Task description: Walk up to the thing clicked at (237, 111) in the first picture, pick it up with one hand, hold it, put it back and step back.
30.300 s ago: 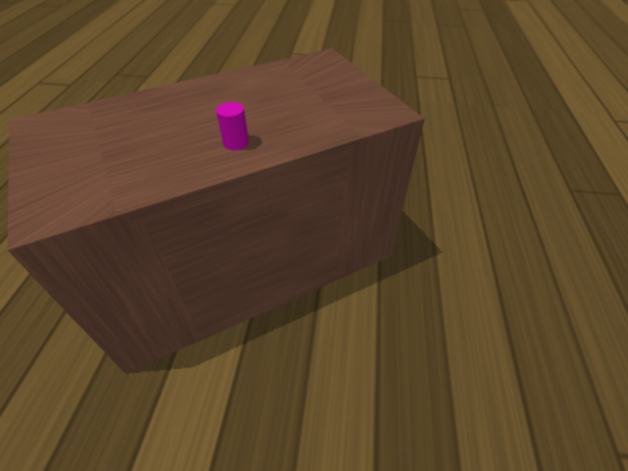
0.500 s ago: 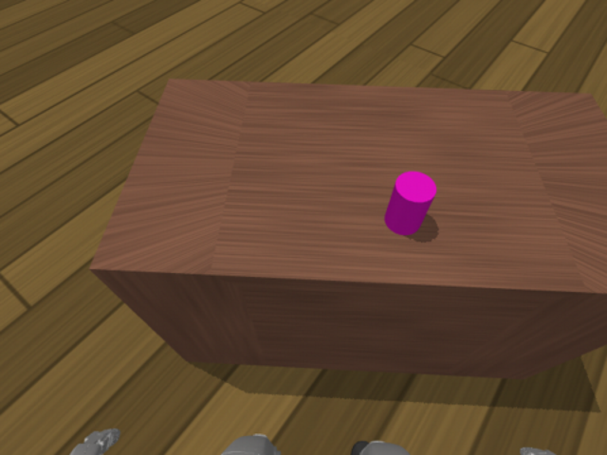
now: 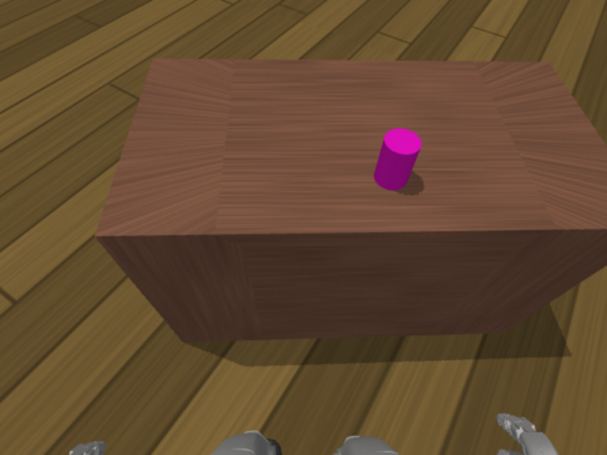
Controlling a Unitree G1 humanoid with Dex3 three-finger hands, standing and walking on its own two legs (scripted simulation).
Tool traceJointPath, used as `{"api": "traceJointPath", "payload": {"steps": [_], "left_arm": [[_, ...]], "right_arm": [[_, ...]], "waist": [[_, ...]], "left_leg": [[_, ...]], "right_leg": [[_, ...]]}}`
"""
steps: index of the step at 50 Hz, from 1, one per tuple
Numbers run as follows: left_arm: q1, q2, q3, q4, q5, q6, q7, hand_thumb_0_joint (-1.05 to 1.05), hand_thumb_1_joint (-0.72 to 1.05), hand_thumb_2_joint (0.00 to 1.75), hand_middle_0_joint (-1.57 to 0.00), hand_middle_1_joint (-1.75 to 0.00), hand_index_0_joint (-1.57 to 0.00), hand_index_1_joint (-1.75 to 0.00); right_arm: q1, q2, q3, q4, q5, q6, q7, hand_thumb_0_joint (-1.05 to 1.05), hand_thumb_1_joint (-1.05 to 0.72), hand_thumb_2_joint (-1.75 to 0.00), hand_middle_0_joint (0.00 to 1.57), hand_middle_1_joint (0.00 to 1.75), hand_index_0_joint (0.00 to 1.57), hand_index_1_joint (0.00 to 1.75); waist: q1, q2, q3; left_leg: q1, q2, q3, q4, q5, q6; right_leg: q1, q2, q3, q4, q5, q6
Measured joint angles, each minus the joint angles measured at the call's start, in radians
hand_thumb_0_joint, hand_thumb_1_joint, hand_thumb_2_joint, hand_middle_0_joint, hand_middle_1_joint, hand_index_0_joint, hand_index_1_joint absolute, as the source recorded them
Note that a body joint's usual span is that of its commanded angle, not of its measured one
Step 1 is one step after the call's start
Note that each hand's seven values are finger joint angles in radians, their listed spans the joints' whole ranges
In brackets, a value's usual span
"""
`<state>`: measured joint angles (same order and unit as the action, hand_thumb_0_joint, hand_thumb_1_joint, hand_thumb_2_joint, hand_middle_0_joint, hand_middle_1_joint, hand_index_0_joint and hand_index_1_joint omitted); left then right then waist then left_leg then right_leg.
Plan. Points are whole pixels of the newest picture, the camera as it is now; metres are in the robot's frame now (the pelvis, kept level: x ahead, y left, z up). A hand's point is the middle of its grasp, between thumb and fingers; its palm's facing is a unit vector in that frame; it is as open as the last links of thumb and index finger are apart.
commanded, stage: step back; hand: right
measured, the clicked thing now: (396, 160) +0.63 -0.16 -0.06
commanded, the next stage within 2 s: none
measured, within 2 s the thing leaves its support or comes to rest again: neither
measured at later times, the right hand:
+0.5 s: hand out of the picture -0.03 -0.30 -0.15, palm faces -0.15 +0.89 -0.42, open 7.4 cm
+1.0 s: hand out of the picture -0.13 -0.32 -0.14, palm faces -0.07 +0.90 -0.42, open 7.4 cm
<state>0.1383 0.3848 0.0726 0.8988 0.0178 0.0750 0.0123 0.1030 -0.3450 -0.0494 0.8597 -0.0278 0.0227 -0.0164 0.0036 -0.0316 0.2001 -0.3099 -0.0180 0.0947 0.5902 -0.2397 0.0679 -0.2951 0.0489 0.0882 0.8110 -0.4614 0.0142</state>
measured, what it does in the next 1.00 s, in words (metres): walks backwards: right foot, then left foot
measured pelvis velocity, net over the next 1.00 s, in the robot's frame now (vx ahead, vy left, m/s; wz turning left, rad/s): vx -0.30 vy -0.06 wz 0.00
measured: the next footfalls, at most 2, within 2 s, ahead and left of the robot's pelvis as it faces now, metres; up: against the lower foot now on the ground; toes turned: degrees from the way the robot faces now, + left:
right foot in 0.06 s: +0.01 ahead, -0.12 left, +0.00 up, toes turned +2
left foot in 0.52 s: -0.14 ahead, +0.09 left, +0.00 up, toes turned +4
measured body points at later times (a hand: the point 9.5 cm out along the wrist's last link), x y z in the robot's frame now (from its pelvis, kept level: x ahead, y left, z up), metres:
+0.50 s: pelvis -0.13 -0.03 +0.00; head -0.06 -0.02 +0.44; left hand -0.02 +0.28 -0.11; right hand -0.02 -0.34 -0.12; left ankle -0.17 +0.09 -0.72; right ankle -0.03 -0.12 -0.73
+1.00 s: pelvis -0.30 -0.06 -0.01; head -0.24 -0.06 +0.43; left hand -0.25 +0.27 -0.13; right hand -0.13 -0.37 -0.11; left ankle -0.18 +0.08 -0.73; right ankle -0.32 -0.19 -0.73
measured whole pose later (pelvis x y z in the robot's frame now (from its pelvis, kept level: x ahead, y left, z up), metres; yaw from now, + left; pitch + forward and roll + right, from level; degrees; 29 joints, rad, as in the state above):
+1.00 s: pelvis -0.30 -0.06 -0.01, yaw +0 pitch -3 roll -2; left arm 0.21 0.39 0.08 0.88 0.02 0.06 -0.01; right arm 0.05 -0.41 -0.05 0.79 -0.03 0.04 -0.01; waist 0.03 0.03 0.20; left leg -0.45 0.10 0.01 0.65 -0.15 -0.01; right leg -0.21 0.03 0.03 0.66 -0.40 0.01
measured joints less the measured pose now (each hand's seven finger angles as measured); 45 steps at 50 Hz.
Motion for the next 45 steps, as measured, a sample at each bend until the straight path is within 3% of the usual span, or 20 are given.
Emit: {"api": "traceJointPath", "payload": {"steps": [3,6,8,10,12,15,22,26,28,30,32,34,37,42,45], "left_arm": [[0.018,-0.003,0.004,-0.004,0.005,-0.009,-0.011,0.0,0.9,0.9,-0.2,-0.3,-0.2,-0.3],[0.03,-0.028,0.005,-0.005,0.012,-0.021,-0.019,0.0,0.9,0.9,-0.2,-0.3,-0.2,-0.3],[0.05,-0.026,0.002,-0.021,0.017,-0.023,-0.025,0.0,0.9,0.9,-0.2,-0.3,-0.2,-0.3],[0.061,-0.023,0.004,-0.036,0.019,-0.023,-0.023,0.0,0.9,0.9,-0.2,-0.3,-0.2,-0.3],[0.062,-0.03,0.005,-0.046,0.016,-0.022,-0.017,0.0,0.9,0.9,-0.2,-0.3,-0.2,-0.3],[0.044,-0.04,0.005,-0.069,0.019,-0.019,-0.012,0.0,0.9,0.9,-0.2,-0.3,-0.2,-0.3],[-0.023,-0.05,-0.004,-0.15,0.021,-0.029,-0.001,0.0,0.9,0.9,-0.2,-0.3,-0.2,-0.3],[-0.043,-0.035,-0.009,-0.163,0.012,-0.015,-0.006,0.0,0.9,0.9,-0.2,-0.3,-0.2,-0.3],[-0.049,-0.016,-0.006,-0.149,0.008,-0.001,-0.009,0.0,0.9,0.9,-0.2,-0.3,-0.2,-0.3],[-0.033,-0.019,0.0,-0.123,0.006,0.011,-0.009,0.0,0.9,0.9,-0.2,-0.3,-0.2,-0.3],[-0.017,-0.02,0.005,-0.101,0.006,0.019,-0.011,0.0,0.9,0.9,-0.2,-0.3,-0.2,-0.3],[0.003,-0.008,0.015,-0.094,-0.002,0.018,-0.013,0.0,0.9,0.9,-0.2,-0.3,-0.2,-0.3],[0.034,0.018,0.031,-0.092,-0.005,0.008,-0.013,0.0,0.9,0.9,-0.2,-0.3,-0.2,-0.3],[0.076,0.049,0.036,-0.066,0.002,0.001,-0.003,0.0,0.9,0.9,-0.2,-0.3,-0.2,-0.3],[0.082,0.048,0.025,-0.043,0.002,0.004,-0.005,0.0,0.9,0.9,-0.2,-0.3,-0.2,-0.3]], "right_arm": [[-0.013,-0.01,0.002,-0.004,0.001,0.005,0.007,0.01,-0.9,-0.89,0.2,0.3,0.21,0.3],[-0.018,-0.033,-0.002,0.009,0.011,0.015,0.011,0.01,-0.9,-0.89,0.2,0.3,0.2,0.3],[-0.007,-0.03,-0.004,0.023,0.016,0.025,0.008,0.01,-0.9,-0.89,0.2,0.3,0.2,0.3],[0.004,-0.028,0.0,0.032,0.019,0.027,0.009,0.01,-0.9,-0.89,0.2,0.3,0.2,0.3],[0.021,-0.039,0.003,0.03,0.024,0.022,0.009,0.01,-0.9,-0.89,0.2,0.3,0.2,0.3],[0.051,-0.062,0.006,0.021,0.024,0.012,0.001,0.01,-0.9,-0.89,0.2,0.3,0.2,0.3],[0.084,-0.073,0.002,0.024,0.013,0.011,-0.013,0.01,-0.9,-0.9,0.2,0.3,0.2,0.3],[0.087,-0.054,0.004,0.017,0.01,0.002,-0.003,0.01,-0.9,-0.9,0.2,0.3,0.2,0.3],[0.084,-0.026,0.004,0.021,0.003,-0.001,0.003,0.01,-0.9,-0.9,0.2,0.3,0.2,0.3],[0.096,-0.018,0.011,0.017,-0.01,0.002,0.015,0.01,-0.9,-0.89,0.2,0.3,0.2,0.3],[0.104,-0.015,0.015,0.02,-0.02,0.002,0.015,0.01,-0.9,-0.89,0.2,0.3,0.2,0.3],[0.105,-0.006,0.02,0.024,-0.027,0.005,0.011,0.01,-0.9,-0.89,0.2,0.3,0.2,0.3],[0.086,0.001,0.019,0.013,-0.023,0.002,0.009,0.01,-0.9,-0.89,0.21,0.3,0.21,0.3],[0.018,-0.006,0.012,-0.039,-0.008,-0.013,0.004,0.01,-0.9,-0.89,0.21,0.3,0.21,0.3],[-0.016,-0.018,0.011,-0.069,-0.008,-0.013,0.007,0.01,-0.9,-0.89,0.21,0.3,0.21,0.3]], "waist": [[0.007,0.02,-0.012],[-0.001,0.09,-0.016],[0.01,0.077,-0.039],[0.036,0.042,-0.046],[0.037,0.034,-0.055],[0.029,0.044,-0.06],[0.013,0.046,-0.015],[0.002,0.022,-0.005],[0.009,-0.035,0.006],[0.004,-0.029,-0.014],[-0.015,0.001,-0.034],[-0.007,0.0,-0.056],[0.018,-0.015,-0.07],[0.04,-0.029,-0.037],[0.04,-0.022,-0.016]], "left_leg": [[-0.032,0.014,0.014,0.031,0.005,-0.012],[-0.054,0.052,-0.028,0.057,0.013,-0.033],[-0.096,0.003,-0.087,0.161,-0.147,-0.055],[-0.129,-0.061,-0.139,0.333,-0.237,-0.065],[-0.144,-0.097,-0.196,0.444,-0.233,-0.067],[-0.131,-0.104,-0.241,0.508,-0.223,-0.077],[-0.009,-0.037,-0.184,0.291,-0.274,-0.094],[0.064,-0.012,-0.136,0.094,-0.176,-0.064],[0.073,-0.043,-0.108,0.074,-0.131,-0.044],[0.059,-0.027,-0.108,0.085,-0.125,-0.032],[0.05,0.004,-0.137,0.07,-0.102,-0.028],[0.046,0.021,-0.139,0.02,-0.058,-0.034],[0.024,0.035,-0.123,-0.036,-0.002,-0.04],[-0.03,0.055,-0.086,-0.039,0.049,-0.044],[-0.065,0.068,-0.067,-0.015,0.07,-0.053]], "right_leg": [[0.051,-0.017,-0.03,-0.116,0.044,-0.022],[0.074,0.021,-0.072,-0.177,0.114,-0.052],[0.058,0.008,-0.072,-0.18,0.125,-0.066],[0.047,-0.016,-0.048,-0.199,0.151,-0.073],[0.04,-0.027,-0.049,-0.244,0.191,-0.069],[0.01,-0.028,-0.068,-0.277,0.233,-0.07],[-0.069,-0.046,-0.134,-0.238,0.271,-0.068],[-0.123,-0.063,-0.161,-0.185,0.284,-0.054],[-0.139,-0.088,-0.13,-0.153,0.275,-0.046],[-0.177,-0.037,-0.078,-0.028,0.09,-0.033],[-0.209,0.035,-0.023,0.182,-0.012,-0.027],[-0.22,0.077,0.035,0.336,-0.01,-0.028],[-0.194,0.087,0.087,0.434,0.024,-0.011],[-0.083,0.032,0.084,0.291,0.01,0.036],[-0.014,-0.009,0.037,0.121,-0.018,0.04]]}}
